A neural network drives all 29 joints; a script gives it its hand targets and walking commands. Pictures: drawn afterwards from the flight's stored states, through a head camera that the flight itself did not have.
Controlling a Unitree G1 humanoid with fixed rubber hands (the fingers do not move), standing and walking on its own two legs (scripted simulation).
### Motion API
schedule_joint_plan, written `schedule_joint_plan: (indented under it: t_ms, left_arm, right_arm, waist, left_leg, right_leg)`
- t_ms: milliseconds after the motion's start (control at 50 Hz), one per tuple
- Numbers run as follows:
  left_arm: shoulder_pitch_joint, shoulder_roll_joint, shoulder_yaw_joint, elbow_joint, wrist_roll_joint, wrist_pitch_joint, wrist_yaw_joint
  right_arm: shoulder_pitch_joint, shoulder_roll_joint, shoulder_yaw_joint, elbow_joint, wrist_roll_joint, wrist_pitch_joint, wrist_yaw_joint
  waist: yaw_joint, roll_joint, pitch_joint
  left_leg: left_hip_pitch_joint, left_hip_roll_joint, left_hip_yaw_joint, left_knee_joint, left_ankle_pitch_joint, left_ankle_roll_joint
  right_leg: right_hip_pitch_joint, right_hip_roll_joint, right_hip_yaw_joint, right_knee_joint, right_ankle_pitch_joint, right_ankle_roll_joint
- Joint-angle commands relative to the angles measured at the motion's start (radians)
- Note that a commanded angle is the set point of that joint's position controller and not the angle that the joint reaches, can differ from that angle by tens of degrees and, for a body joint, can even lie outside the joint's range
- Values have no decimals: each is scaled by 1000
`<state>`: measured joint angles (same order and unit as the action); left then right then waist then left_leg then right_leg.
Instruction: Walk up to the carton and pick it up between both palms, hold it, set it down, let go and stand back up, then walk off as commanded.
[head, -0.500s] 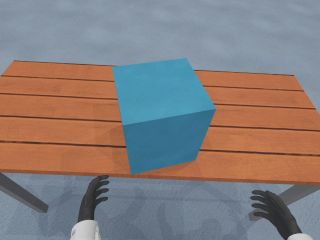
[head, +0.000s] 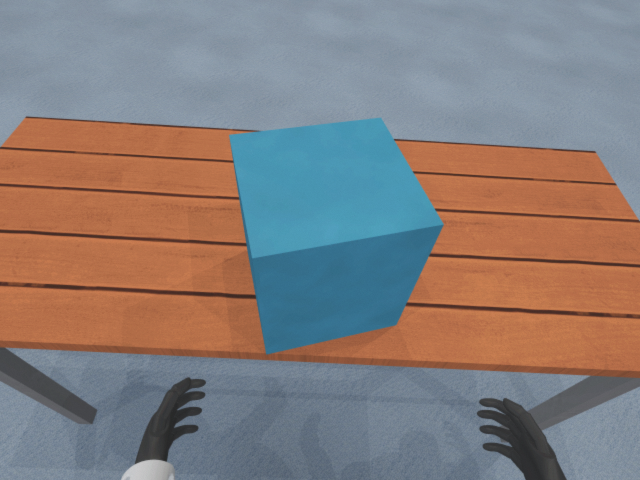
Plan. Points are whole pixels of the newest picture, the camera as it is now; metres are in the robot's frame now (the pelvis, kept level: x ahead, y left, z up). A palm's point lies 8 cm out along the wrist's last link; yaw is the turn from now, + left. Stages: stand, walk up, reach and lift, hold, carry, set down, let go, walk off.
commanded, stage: set down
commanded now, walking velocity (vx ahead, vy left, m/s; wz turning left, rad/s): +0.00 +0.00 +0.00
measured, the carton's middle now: (321, 240) +0.43 +0.02 +0.03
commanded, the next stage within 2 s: let go in 0.56 s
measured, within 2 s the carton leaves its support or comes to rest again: neither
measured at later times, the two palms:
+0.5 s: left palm (150, 450) +0.16 +0.22 -0.07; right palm out of the picture +0.15 -0.24 -0.07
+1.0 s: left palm (151, 448) +0.16 +0.22 -0.07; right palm (517, 474) +0.16 -0.24 -0.08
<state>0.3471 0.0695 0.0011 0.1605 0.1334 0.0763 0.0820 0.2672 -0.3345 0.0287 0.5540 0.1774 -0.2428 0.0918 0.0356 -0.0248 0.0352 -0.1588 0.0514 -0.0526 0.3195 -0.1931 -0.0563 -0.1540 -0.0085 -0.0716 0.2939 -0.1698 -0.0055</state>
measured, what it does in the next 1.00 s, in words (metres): stands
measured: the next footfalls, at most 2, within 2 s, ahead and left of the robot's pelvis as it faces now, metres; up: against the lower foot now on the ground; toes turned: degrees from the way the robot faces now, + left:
none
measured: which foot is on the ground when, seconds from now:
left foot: down 0.00-1.00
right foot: down 0.00-1.00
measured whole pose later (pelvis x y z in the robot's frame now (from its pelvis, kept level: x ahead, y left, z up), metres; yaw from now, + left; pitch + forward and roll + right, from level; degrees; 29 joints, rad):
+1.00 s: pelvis +0.01 +0.00 +0.00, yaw +0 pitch +0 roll +0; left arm 0.26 0.16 0.01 0.32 0.13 0.12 -0.01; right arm 0.16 -0.23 -0.01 0.78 0.05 -0.27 0.00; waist 0.03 -0.03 0.07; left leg -0.13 0.05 -0.05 0.32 -0.20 -0.05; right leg -0.13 -0.01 -0.07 0.31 -0.19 0.00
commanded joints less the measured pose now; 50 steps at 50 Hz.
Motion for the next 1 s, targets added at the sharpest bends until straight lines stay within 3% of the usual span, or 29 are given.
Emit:
schedule_joint_plan:
  t_ms: [0, 20, 60, 80, 140, 160, 200, 220, 240, 280, 320, 380, 400, 420, 460, 480, 520, 540, 560, 580, 620, 700, 760, 780, 820, 840, 920, 960, 980]
  left_arm:
    - [-79, 151, 71, 72, -111, -15, -38]
    - [-85, 166, 50, 0, -123, -29, -25]
    - [-92, 187, 66, 77, -136, -17, -52]
    - [-80, 172, 65, -49, -127, -28, -28]
    - [-62, 167, 46, -24, -124, -27, -27]
    - [-48, 176, 61, 88, -128, -11, -54]
    - [-87, 171, 77, 82, -113, -2, -59]
    - [-77, 199, 73, 170, -115, 10, -85]
    - [-124, 188, 57, 44, -117, 0, -58]
    - [-125, 195, 58, 20, -117, 1, -49]
    - [-114, 195, 56, 60, -116, 4, -58]
    - [-135, 233, 67, 195, -128, 21, -98]
    - [-142, 242, 74, 162, -111, 27, -98]
    - [-161, 239, 79, 185, -100, 26, -98]
    - [-184, 250, 79, 90, -107, 18, -81]
    - [-160, 238, 65, 110, -123, 18, -86]
    - [-167, 232, 61, 122, -111, 19, -89]
    - [-140, 233, 65, 144, -123, 23, -98]
    - [-140, 226, 67, 137, -116, 23, -101]
    - [-164, 239, 67, 149, -122, 26, -99]
    - [-140, 211, 59, 139, -109, 19, -94]
    - [-169, 217, 58, 143, -92, 20, -91]
    - [-138, 213, 42, 133, -114, 14, -90]
    - [-156, 222, 45, 98, -122, 9, -91]
    - [-153, 214, 52, 161, -111, 18, -95]
    - [-145, 223, 49, 158, -113, 12, -97]
    - [-148, 203, 48, 162, -104, 17, -95]
    - [-157, 197, 34, 179, -87, 28, -92]
    - [-186, 203, 48, 200, -81, 37, -93]
  right_arm:
    - [-8, 8, -32, -21, -59, -34, -37]
    - [-17, -3, -62, -61, -66, -50, -33]
    - [-24, 18, -68, -26, -86, -47, -61]
    - [-21, 3, -59, -100, -62, -63, -47]
    - [-12, -4, -68, -75, -74, -72, -47]
    - [4, 28, -62, 5, -91, -49, -64]
    - [-38, 29, -50, -12, -96, -39, -61]
    - [8, 73, -48, 42, -119, -29, -82]
    - [-46, 33, -68, -21, -99, -48, -69]
    - [-55, 37, -65, -43, -102, -51, -68]
    - [-42, 58, -58, 21, -114, -45, -71]
    - [-55, 96, -53, 60, -155, -28, -101]
    - [-58, 83, -44, 61, -150, -31, -101]
    - [-79, 104, -31, 68, -149, -31, -106]
    - [-103, 86, -65, 35, -164, -49, -105]
    - [-109, 106, -53, 18, -154, -58, -111]
    - [-92, 86, -64, 91, -163, -51, -109]
    - [-75, 89, -56, 45, -156, -53, -114]
    - [-91, 75, -68, 70, -150, -55, -114]
    - [-123, 56, -72, 74, -168, -55, -112]
    - [-106, 50, -89, 84, -166, -68, -106]
    - [-123, 67, -50, 137, -146, -63, -93]
    - [-113, 39, -91, 157, -144, -73, -96]
    - [-130, 52, -91, 95, -153, -80, -101]
    - [-137, 62, -59, 119, -154, -72, -101]
    - [-121, 59, -67, 127, -163, -70, -99]
    - [-119, 46, -74, 131, -152, -74, -98]
    - [-113, 64, -53, 190, -141, -56, -86]
    - [-158, 51, -62, 187, -153, -47, -82]
  waist:
    - [-37, -91, -56]
    - [-43, -91, -84]
    - [-50, -83, -33]
    - [-25, -43, -122]
    - [-30, -33, -121]
    - [-47, -73, -34]
    - [-23, -64, -44]
    - [-61, -85, -17]
    - [-45, -40, -79]
    - [-35, -29, -81]
    - [-51, -16, -60]
    - [-68, -77, -5]
    - [-62, -24, -39]
    - [-61, -57, -7]
    - [-51, 11, -69]
    - [-37, -33, -65]
    - [-57, 5, -75]
    - [-54, -46, -84]
    - [-46, -12, -97]
    - [-56, -38, -60]
    - [-54, 5, -92]
    - [-50, 10, -91]
    - [-81, 14, -103]
    - [-76, 18, -120]
    - [-55, -28, -90]
    - [-67, -48, -97]
    - [-62, 6, -95]
    - [-60, 35, -78]
    - [-52, 8, -42]
  left_leg:
    - [68, -95, 128, -9, 87, 56]
    - [70, -86, 127, -4, 94, 47]
    - [49, -96, 135, -7, 77, 43]
    - [83, -86, 125, 0, 140, 41]
    - [122, -77, 127, 13, 209, 28]
    - [108, -87, 135, -1, 146, 40]
    - [99, -83, 130, -18, 143, 43]
    - [104, -92, 139, 0, 112, 46]
    - [126, -79, 132, -1, 130, 37]
    - [120, -79, 126, 3, 129, 39]
    - [115, -76, 131, 0, 115, 41]
    - [77, -89, 144, -7, 58, 56]
    - [81, -91, 146, 1, 91, 42]
    - [85, -90, 139, -13, 59, 51]
    - [108, -82, 138, -3, 99, 33]
    - [112, -73, 137, -5, 96, 37]
    - [133, -69, 133, 6, 158, 26]
    - [127, -74, 134, 10, 167, 37]
    - [151, -68, 125, 10, 180, 26]
    - [115, -75, 135, 3, 176, 34]
    - [120, -75, 134, -1, 184, 16]
    - [123, -72, 125, 0, 205, 22]
    - [135, -75, 114, 11, 208, 10]
    - [134, -80, 128, 16, 212, 10]
    - [123, -72, 121, 3, 202, 26]
    - [111, -69, 118, -1, 179, 27]
    - [93, -80, 118, 0, 203, 17]
    - [125, -73, 112, 2, 178, 16]
    - [101, -72, 118, -8, 146, 20]
  right_leg:
    - [148, -10, 96, -25, 152, 3]
    - [135, 5, 76, -5, 159, 6]
    - [155, -9, 80, -25, 163, 7]
    - [169, 8, 62, 5, 195, 6]
    - [141, 26, 45, 13, 215, 2]
    - [136, 12, 56, -29, 155, 8]
    - [143, 14, 53, -21, 140, 3]
    - [135, -8, 75, -29, 159, 15]
    - [105, 19, 43, -11, 118, 5]
    - [111, 19, 44, -11, 82, -2]
    - [113, 12, 50, -14, 83, -1]
    - [115, -14, 68, -33, 111, 18]
    - [124, -14, 64, -14, 118, 14]
    - [133, -12, 61, -30, 95, 12]
    - [108, 5, 38, 5, 85, 6]
    - [106, 10, 36, -2, 72, 12]
    - [118, 16, 38, 7, 137, 2]
    - [137, 8, 50, 3, 169, 7]
    - [122, 11, 38, 13, 166, 9]
    - [138, 18, 29, 4, 171, 11]
    - [156, 29, 21, 21, 148, 5]
    - [156, 22, 24, 13, 192, 2]
    - [134, 33, 19, 14, 204, -3]
    - [137, 33, 11, 13, 178, -1]
    - [158, 22, 23, 15, 215, 6]
    - [153, 24, 16, 19, 196, 17]
    - [190, 21, 16, 19, 238, 3]
    - [143, 22, 16, 3, 169, -4]
    - [146, 22, 10, 5, 155, -1]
